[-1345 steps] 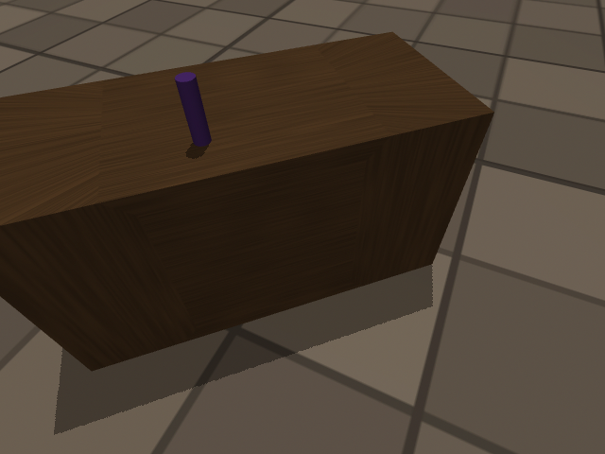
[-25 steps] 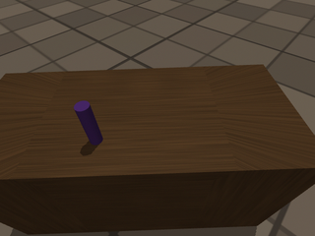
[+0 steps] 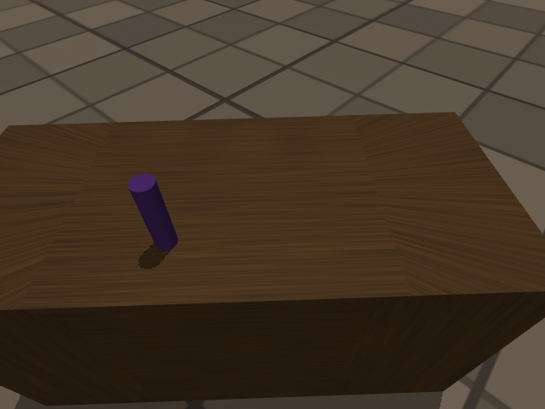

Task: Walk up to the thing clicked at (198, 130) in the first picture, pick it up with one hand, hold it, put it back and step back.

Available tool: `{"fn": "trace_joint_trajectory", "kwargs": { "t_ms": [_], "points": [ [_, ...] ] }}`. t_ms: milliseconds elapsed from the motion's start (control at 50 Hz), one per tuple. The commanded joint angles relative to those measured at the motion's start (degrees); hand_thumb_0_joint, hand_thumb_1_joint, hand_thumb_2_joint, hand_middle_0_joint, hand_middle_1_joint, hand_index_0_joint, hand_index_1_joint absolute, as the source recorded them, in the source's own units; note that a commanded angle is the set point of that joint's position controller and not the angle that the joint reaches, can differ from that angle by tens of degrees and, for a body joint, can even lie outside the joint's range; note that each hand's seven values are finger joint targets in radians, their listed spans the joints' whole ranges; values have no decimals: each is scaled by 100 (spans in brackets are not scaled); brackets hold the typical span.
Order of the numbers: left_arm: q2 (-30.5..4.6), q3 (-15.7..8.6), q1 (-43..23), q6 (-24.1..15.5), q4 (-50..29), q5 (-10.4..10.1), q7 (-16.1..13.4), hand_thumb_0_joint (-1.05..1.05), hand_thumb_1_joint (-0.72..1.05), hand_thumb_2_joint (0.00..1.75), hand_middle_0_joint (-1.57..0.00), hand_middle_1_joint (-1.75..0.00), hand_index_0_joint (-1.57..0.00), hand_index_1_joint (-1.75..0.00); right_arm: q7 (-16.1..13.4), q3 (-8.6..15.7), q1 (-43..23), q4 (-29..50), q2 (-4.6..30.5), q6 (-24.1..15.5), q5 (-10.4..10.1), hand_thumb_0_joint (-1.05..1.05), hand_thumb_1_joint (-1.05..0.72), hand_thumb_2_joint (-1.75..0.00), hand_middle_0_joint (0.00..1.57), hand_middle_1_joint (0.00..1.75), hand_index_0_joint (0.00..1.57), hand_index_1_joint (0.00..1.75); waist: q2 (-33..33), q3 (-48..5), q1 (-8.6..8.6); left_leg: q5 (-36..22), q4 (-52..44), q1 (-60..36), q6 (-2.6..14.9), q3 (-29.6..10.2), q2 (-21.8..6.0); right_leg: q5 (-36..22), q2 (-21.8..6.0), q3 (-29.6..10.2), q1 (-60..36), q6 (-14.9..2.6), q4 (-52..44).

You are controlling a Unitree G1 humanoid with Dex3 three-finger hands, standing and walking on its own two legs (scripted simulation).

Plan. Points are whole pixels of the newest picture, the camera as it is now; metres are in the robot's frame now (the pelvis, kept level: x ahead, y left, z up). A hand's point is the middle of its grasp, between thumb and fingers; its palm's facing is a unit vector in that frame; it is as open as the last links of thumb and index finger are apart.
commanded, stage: stand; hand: left
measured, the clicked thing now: (155, 215) +0.46 +0.24 +0.00
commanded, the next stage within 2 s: step back in 2.00 s
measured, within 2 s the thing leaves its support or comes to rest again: neither
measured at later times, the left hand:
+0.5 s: hand out of the picture +0.07 +0.25 -0.16, palm faces -0.04 -0.94 -0.34, open 7.4 cm
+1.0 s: hand out of the picture +0.07 +0.25 -0.16, palm faces -0.04 -0.94 -0.34, open 7.4 cm
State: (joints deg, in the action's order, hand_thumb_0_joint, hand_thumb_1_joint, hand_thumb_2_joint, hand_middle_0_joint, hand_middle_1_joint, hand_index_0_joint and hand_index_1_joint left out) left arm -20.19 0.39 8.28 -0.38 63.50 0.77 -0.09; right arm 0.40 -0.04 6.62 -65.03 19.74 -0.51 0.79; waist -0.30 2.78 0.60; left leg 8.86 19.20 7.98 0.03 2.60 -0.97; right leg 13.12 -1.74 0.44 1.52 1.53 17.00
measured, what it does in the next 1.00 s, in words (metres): stands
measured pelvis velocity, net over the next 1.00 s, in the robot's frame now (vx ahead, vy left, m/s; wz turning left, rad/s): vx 0.00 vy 0.00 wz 0.00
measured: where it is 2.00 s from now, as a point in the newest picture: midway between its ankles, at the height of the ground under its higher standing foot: outside the picture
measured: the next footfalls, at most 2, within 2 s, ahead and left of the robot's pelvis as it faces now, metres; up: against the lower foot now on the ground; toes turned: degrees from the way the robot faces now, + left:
none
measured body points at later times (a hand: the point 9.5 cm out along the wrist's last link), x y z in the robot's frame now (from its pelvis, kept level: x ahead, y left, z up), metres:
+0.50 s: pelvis +0.00 +0.00 +0.00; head +0.01 +0.00 +0.45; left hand +0.07 +0.30 -0.13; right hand +0.07 -0.30 -0.13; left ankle +0.02 +0.12 -0.75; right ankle -0.04 -0.14 -0.75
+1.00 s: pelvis +0.00 +0.00 +0.00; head +0.01 +0.00 +0.45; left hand +0.07 +0.30 -0.14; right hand +0.07 -0.30 -0.13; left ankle +0.02 +0.12 -0.75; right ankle -0.04 -0.14 -0.75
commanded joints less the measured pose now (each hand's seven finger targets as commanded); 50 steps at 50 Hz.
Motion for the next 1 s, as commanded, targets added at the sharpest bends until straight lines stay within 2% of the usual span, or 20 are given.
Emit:
{"fn": "trace_joint_trajectory", "kwargs": {
  "t_ms": [0,20,120,260,300,380,440,520,680,820,900,980],
  "points": [
    [-1209,-255,-131,-111,-355,3,-81,0,90,90,-20,-30,-20,-30,-89,233,-267,314,1258,-112,-23,0,-90,-90,20,30,20,30,44,-333,-28,-913,-233,-413,110,-628,-685,-915,-636,-419,439,-234,-322],
    [-1232,-263,-142,-109,-348,-1,-75,0,90,90,-20,-30,-20,-30,-90,227,-247,304,1242,-113,-27,0,-90,-90,20,30,20,30,36,-300,-8,-778,-274,-412,102,-633,-676,-816,-633,-423,486,-240,-320],
    [-1210,-257,-144,-101,-365,-4,-71,0,90,90,-20,-30,-20,-30,-90,238,-244,286,1250,-116,-15,0,-90,-90,20,30,20,30,55,-311,-32,-833,-260,-431,103,-630,-692,-746,-630,-420,508,-248,-314],
    [-1220,-256,-145,-107,-367,-12,-73,0,90,90,-20,-30,-20,-30,-97,242,-238,287,1250,-133,-28,0,-90,-90,20,30,20,30,42,-389,-29,-1078,-245,-492,113,-647,-707,-953,-650,-430,432,-240,-263],
    [-1210,-251,-133,-95,-355,-5,-73,0,90,90,-20,-30,-20,-30,-93,245,-293,295,1235,-122,-25,0,-90,-90,20,30,20,30,19,-297,-36,-966,-268,-447,97,-662,-700,-788,-621,-391,508,-238,-279],
    [-1210,-248,-127,-107,-383,1,-73,0,90,90,-20,-30,-20,-30,-88,245,-270,289,1252,-128,-23,0,-90,-90,20,30,20,30,53,-371,-31,-1069,-236,-485,106,-629,-698,-963,-635,-388,475,-225,-275],
    [-1212,-252,-115,-101,-350,-1,-78,0,90,90,-20,-30,-20,-30,-85,247,-256,282,1258,-114,-25,0,-90,-90,20,30,20,30,41,-309,-24,-878,-268,-446,120,-648,-698,-801,-643,-400,489,-233,-297],
    [-1210,-253,-127,-119,-385,-22,-76,0,90,90,-20,-30,-20,-30,-89,246,-248,291,1228,-127,-30,0,-90,-90,20,30,20,30,26,-450,-41,-1335,-194,-512,126,-629,-723,-1144,-661,-404,364,-242,-227],
    [-1222,-275,-124,-100,-363,-8,-68,0,90,90,-20,-30,-20,-30,-91,250,-252,303,1241,-124,-26,0,-90,-90,20,30,20,30,102,-294,-25,-881,-298,-405,113,-631,-674,-846,-639,-407,440,-243,-291],
    [-1214,-269,-169,-109,-384,-2,-76,0,90,90,-20,-30,-20,-30,-88,264,-279,308,1216,-119,-25,0,-90,-90,20,30,20,30,-16,-402,-15,-1113,-209,-508,116,-625,-715,-949,-656,-399,439,-251,-270],
    [-1188,-254,-126,-114,-392,-12,-70,0,90,90,-20,-30,-20,-30,-87,266,-290,301,1257,-126,-21,0,-90,-90,20,30,20,30,63,-405,-38,-1126,-185,-491,118,-604,-711,-1049,-663,-416,384,-249,-298],
    [-1202,-251,-100,-112,-377,-8,-74,0,90,90,-20,-30,-20,-30,-84,257,-261,302,1232,-117,-35,0,-90,-90,20,30,20,30,10,-346,-27,-1038,-219,-470,108,-623,-703,-913,-642,-402,450,-234,-308]
  ]
}}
